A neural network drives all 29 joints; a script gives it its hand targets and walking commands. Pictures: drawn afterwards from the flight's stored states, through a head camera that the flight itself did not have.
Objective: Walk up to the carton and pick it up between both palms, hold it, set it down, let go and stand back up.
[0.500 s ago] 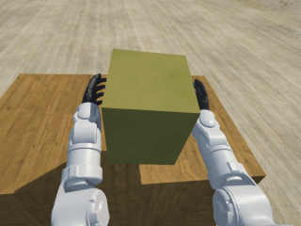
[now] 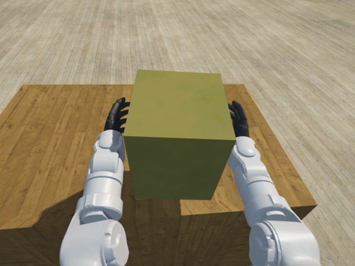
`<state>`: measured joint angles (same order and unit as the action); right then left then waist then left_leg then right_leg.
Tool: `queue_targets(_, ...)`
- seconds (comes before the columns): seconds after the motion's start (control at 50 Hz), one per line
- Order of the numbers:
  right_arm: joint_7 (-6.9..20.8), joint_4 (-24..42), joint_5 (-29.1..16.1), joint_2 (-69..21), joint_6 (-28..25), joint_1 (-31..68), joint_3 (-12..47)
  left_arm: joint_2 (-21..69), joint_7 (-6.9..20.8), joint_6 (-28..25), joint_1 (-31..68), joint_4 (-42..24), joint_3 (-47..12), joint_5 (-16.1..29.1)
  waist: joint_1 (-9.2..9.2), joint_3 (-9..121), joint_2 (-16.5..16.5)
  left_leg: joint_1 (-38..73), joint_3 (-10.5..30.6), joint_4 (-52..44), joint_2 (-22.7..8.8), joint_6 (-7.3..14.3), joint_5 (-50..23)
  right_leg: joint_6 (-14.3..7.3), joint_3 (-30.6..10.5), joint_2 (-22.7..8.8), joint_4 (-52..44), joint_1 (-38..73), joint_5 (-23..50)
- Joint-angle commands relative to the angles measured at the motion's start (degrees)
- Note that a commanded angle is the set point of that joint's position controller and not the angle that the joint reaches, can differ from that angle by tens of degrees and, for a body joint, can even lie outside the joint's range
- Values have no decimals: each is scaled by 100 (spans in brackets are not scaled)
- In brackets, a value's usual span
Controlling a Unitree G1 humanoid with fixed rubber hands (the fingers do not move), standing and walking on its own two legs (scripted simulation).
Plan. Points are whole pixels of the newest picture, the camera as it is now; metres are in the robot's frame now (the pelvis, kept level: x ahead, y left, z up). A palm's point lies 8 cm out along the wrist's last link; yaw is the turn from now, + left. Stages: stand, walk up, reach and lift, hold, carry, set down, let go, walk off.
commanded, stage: set down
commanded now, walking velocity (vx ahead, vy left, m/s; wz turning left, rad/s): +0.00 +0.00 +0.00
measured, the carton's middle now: (176, 138) +0.42 +0.00 +0.09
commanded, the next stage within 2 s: none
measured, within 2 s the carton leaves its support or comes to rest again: rests again in 1.66 s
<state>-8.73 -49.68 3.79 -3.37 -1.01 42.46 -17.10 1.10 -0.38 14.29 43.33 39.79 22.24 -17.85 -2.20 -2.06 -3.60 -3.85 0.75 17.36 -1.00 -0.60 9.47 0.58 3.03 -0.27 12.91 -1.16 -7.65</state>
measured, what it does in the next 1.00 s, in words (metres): stands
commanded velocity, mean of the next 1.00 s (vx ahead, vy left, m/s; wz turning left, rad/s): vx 0.00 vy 0.00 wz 0.00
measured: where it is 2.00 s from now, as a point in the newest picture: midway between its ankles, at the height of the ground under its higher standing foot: outside the picture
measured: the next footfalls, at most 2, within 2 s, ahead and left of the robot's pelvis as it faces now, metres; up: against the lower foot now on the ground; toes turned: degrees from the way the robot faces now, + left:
none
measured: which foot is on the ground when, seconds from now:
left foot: down 0.00-1.00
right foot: down 0.00-1.00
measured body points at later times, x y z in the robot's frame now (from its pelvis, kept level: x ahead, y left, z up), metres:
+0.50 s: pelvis +0.01 +0.01 +0.00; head +0.02 +0.04 +0.45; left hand +0.43 +0.15 +0.09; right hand +0.41 -0.14 +0.10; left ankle +0.00 +0.12 -0.75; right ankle +0.00 -0.12 -0.75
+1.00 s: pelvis +0.01 +0.00 +0.00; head +0.04 +0.03 +0.45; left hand +0.43 +0.15 +0.07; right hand +0.41 -0.14 +0.08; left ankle +0.00 +0.12 -0.75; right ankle +0.00 -0.12 -0.75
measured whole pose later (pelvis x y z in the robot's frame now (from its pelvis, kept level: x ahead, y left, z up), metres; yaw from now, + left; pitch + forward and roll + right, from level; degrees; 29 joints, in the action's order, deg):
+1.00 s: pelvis +0.01 +0.00 +0.00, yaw -1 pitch +2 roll -1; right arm -5.2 -49.9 18.8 -8.7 -7.7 39.8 -30.5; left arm 1.8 0.4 3.1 42.3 49.5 26.2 -19.3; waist -0.7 0.1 -3.0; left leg -9.6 -0.5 16.8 -0.8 -0.3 9.6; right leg 0.9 1.9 -0.5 12.9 -7.6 -7.7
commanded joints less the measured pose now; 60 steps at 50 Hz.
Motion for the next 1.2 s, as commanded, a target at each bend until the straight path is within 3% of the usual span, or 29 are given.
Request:
queue_targets(0.0,782,1093,189,-3063,-522,4323,1778,3341,833,-465,3887,-399,-1906,335,114,2910,340,321,-613,-50,362,-254,-1486,253,319,237,305,1236,1950)
queue_targets(0.24,853,777,641,-2950,-653,3881,1223,3397,845,-674,3827,-283,-1970,307,-121,2911,558,585,-642,71,293,-444,-1974,169,394,277,275,938,2032)
queue_targets(0.36,949,694,755,-2999,-734,3816,1111,3455,742,-847,3879,-223,-1961,267,-66,3157,691,644,-605,162,236,-527,-2309,126,430,286,318,784,2071)
queue_targets(0.4,991,780,778,-2959,-778,3872,1168,3429,708,-870,3759,-97,-1878,226,31,3262,613,692,-619,223,214,-520,-2493,130,413,305,306,728,2115)
queue_targets(0.48,1040,735,867,-3033,-802,3806,1143,3345,699,-941,3696,12,-1695,180,100,3238,491,499,-648,190,220,-455,-2434,161,382,292,358,826,2283)
queue_targets(0.56,1065,605,1065,-3008,-768,3691,909,3156,754,-932,3589,239,-1371,28,172,2946,383,153,-718,-26,231,-352,-1842,188,330,228,311,953,2058)
queue_targets(0.74,1140,509,1457,-3158,-918,3510,620,3055,728,-1217,3742,378,-1210,-57,153,3258,400,9,-811,-39,207,-297,-1896,235,322,175,437,1034,2367)
queue_targets(0.8,1150,480,1530,-3199,-1014,3480,552,3119,691,-1324,3852,298,-1302,-33,149,3398,547,126,-834,21,193,-363,-2055,188,327,178,428,891,2329)
queue_targets(1.02,1079,272,1738,-3319,-1149,3179,534,3085,764,-1521,3547,647,-1131,-113,105,3171,396,-191,-819,0,193,-274,-2053,235,274,118,540,1115,2776)
queue_targets(1.18,1126,328,1874,-3335,-1339,3213,436,3136,688,-1719,3584,670,-1102,-172,174,3367,484,-131,-844,24,149,-300,-2100,181,313,131,472,851,2388)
